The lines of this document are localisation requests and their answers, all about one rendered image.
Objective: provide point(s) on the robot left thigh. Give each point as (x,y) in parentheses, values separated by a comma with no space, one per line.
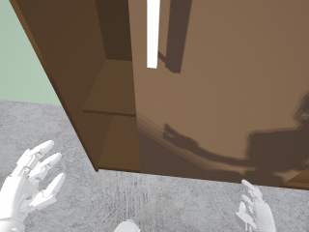
(127,226)

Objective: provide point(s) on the wardrobe door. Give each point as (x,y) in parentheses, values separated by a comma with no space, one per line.
(302,177)
(229,97)

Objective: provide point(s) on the robot left forearm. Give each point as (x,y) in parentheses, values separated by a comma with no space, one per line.
(11,225)

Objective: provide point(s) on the handle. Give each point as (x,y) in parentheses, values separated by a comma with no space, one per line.
(153,11)

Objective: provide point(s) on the right robot hand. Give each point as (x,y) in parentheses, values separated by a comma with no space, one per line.
(260,218)

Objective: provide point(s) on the left robot hand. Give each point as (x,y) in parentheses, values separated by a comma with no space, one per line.
(16,188)

